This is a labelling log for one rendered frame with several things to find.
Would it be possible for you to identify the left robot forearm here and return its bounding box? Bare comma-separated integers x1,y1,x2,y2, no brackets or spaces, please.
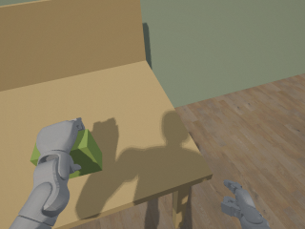
9,150,71,229

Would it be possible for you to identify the robot left hand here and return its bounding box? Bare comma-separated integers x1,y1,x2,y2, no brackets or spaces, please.
36,117,85,174

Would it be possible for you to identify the robot right hand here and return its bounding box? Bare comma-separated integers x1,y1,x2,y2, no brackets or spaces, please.
220,179,256,220

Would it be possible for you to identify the table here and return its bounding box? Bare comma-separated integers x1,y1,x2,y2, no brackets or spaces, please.
0,0,213,229

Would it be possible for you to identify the sponge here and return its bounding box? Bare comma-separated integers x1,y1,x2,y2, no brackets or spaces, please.
30,129,103,179

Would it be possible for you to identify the right robot forearm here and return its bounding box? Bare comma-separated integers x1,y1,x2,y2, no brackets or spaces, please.
239,207,271,229

